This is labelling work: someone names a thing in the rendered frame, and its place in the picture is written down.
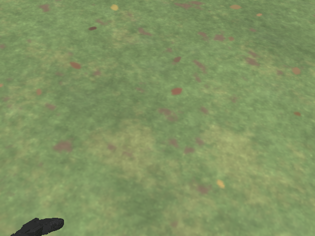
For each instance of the left robot hand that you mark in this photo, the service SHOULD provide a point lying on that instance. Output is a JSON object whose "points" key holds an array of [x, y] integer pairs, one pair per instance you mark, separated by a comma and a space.
{"points": [[38, 227]]}

